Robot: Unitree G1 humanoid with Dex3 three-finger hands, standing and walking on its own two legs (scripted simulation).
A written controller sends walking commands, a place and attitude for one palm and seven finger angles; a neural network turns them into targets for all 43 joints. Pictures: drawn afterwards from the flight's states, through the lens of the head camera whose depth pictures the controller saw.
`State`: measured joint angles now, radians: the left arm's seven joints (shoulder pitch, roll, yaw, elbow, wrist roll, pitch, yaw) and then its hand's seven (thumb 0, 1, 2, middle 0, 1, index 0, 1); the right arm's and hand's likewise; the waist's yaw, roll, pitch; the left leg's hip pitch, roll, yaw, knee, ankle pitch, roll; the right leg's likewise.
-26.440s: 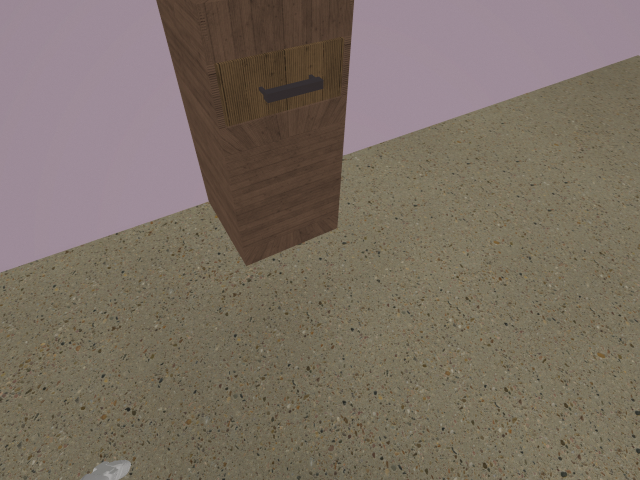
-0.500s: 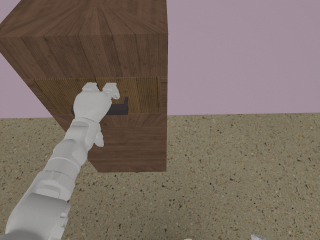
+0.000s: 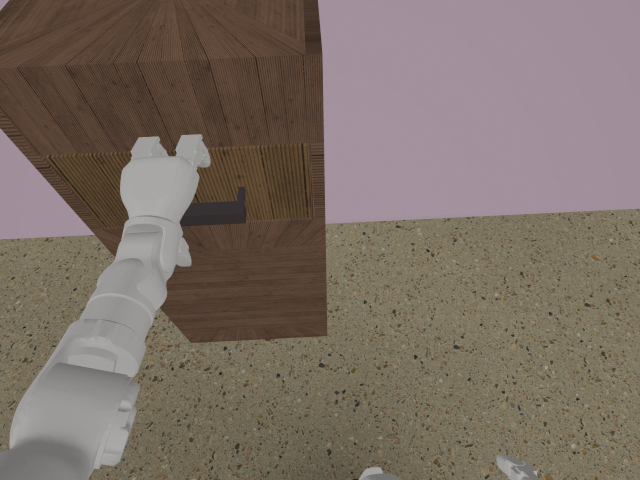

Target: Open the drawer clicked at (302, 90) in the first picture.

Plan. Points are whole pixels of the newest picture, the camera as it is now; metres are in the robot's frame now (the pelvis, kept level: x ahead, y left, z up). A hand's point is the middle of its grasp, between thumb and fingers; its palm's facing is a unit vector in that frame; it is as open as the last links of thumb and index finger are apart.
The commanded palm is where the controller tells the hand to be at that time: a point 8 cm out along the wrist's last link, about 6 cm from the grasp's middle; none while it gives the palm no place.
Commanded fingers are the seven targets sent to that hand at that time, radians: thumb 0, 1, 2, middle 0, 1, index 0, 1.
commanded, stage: re-aim the fingers above the handle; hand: left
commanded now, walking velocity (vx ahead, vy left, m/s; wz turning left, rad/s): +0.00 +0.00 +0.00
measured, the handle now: (191, 204) +0.53 +0.21 -0.02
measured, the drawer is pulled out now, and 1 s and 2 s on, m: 0.00 0.00 0.00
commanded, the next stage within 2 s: lower the fingers behind the handle in 1.02 s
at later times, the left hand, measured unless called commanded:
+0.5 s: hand (140, 204) +0.46 +0.25 +0.06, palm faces +0.16 +0.04 -0.99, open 13.8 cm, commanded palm +0.40 +0.23 +0.10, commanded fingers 0.00 -0.50 0.30 -0.30 -1.20 -0.30 -1.20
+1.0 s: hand (123, 215) +0.45 +0.27 +0.06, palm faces +0.01 +0.08 -1.00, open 13.8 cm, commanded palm +0.40 +0.23 +0.10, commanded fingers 0.00 -0.50 0.30 -0.30 -1.20 -0.30 -1.20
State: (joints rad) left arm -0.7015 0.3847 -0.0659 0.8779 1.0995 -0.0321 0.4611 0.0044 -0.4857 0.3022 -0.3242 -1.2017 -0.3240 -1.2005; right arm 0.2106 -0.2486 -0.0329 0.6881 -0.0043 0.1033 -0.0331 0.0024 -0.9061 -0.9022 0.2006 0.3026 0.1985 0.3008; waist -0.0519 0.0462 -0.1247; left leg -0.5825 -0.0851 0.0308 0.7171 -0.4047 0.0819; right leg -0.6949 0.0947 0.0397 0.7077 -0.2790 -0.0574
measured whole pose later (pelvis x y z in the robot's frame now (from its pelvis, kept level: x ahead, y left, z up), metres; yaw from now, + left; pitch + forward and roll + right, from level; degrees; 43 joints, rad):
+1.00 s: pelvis +0.00 +0.01 +0.00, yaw -1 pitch +15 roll +0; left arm -0.73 0.44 -0.08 0.97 1.03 0.20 0.36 0.00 -0.48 0.30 -0.32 -1.20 -0.31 -1.20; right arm 0.20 -0.24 -0.01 0.67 0.03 0.18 -0.03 0.00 -0.91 -0.90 0.20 0.30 0.20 0.30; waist -0.02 0.08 -0.12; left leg -0.57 -0.09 0.05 0.69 -0.39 0.09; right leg -0.69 0.09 0.06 0.69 -0.27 -0.04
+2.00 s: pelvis -0.01 -0.01 -0.02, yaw +2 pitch +20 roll +0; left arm -0.76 0.33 -0.13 1.04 1.11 0.05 0.52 0.00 -0.49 0.30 -0.42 -1.41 -0.32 -1.20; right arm 0.24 -0.24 -0.04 0.70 0.00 0.10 0.00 0.00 -0.91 -0.90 0.20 0.30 0.20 0.30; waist -0.06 0.05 -0.17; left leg -0.79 -0.09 0.01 0.89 -0.45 0.08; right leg -0.88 0.09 -0.01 0.85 -0.32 -0.06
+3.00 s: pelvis -0.04 -0.02 -0.03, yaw +2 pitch +21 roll +0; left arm -0.79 0.43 -0.11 1.00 1.06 -0.01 0.36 0.00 -0.49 0.30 -0.30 -1.35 -0.29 -1.19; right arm 0.33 -0.26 -0.02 0.67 0.02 0.04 -0.04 0.00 -0.91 -0.90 0.20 0.30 0.20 0.30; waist -0.08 0.05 -0.16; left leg -0.87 -0.08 0.02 0.95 -0.45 0.07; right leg -0.96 0.09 -0.01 0.89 -0.30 -0.07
